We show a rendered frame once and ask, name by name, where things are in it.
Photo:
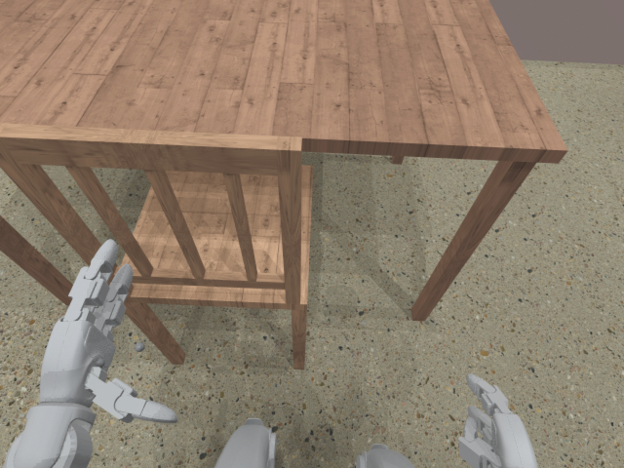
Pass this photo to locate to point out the table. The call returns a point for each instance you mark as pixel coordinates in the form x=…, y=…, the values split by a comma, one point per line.
x=415, y=78

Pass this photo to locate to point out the chair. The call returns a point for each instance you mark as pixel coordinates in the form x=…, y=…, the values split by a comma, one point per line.
x=226, y=222

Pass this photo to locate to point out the robot right hand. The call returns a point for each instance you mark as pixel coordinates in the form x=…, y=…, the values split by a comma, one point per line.
x=505, y=442

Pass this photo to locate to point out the robot left thigh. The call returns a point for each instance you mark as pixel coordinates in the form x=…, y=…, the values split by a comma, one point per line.
x=250, y=446

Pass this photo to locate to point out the robot left hand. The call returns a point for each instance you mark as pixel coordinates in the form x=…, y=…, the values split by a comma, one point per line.
x=84, y=334

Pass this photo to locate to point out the left robot shin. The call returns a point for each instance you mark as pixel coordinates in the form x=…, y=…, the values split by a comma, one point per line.
x=254, y=421

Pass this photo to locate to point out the robot left forearm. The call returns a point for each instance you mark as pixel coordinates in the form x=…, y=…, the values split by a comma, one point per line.
x=56, y=435

